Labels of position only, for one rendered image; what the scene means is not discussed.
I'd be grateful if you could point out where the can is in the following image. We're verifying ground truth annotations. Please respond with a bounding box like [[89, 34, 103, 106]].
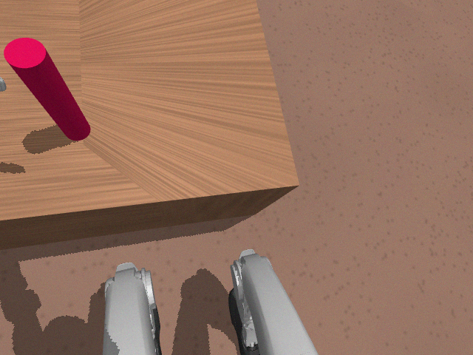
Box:
[[4, 38, 90, 141]]

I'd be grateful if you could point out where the right robot foot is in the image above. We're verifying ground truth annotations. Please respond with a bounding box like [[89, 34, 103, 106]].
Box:
[[228, 289, 260, 355]]

